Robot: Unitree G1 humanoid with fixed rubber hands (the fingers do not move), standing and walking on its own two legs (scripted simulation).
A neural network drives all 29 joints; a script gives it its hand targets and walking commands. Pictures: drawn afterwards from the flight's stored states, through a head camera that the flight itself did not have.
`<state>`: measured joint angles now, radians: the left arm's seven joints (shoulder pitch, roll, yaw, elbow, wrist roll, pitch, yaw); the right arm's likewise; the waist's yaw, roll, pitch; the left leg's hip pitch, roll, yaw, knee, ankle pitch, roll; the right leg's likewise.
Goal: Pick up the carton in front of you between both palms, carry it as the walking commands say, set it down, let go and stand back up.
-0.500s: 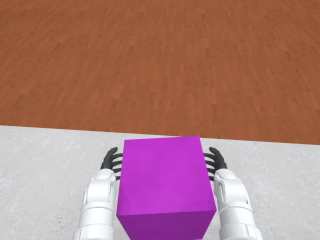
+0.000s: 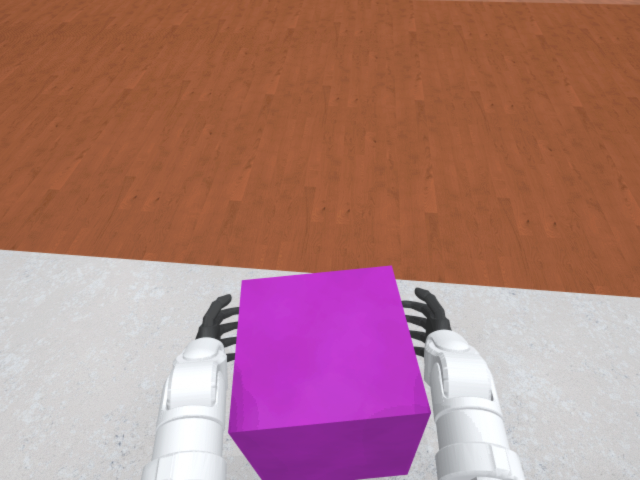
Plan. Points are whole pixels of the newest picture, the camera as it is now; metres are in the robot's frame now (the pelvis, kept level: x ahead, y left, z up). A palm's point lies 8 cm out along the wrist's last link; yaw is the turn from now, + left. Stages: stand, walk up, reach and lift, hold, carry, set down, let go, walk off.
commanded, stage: reach and lift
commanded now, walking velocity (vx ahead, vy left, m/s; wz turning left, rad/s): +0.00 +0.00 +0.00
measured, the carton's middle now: (327, 381) +0.29 +0.00 -0.05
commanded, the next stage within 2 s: hold in 0.24 s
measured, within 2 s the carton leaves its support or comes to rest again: neither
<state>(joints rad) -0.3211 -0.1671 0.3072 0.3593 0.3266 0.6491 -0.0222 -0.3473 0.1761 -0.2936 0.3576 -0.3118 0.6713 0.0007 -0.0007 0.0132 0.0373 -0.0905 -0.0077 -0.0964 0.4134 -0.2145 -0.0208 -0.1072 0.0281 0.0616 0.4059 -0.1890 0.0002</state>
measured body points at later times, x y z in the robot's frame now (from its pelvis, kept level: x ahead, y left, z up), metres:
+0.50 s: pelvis +0.01 +0.02 +0.00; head -0.05 +0.01 +0.45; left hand +0.30 +0.17 +0.05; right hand +0.30 -0.14 +0.05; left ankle +0.02 +0.14 -0.74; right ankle +0.03 -0.12 -0.74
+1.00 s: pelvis +0.07 +0.02 -0.01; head +0.02 +0.01 +0.44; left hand +0.33 +0.18 +0.10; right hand +0.35 -0.12 +0.10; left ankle +0.09 +0.12 -0.74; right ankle +0.03 -0.11 -0.74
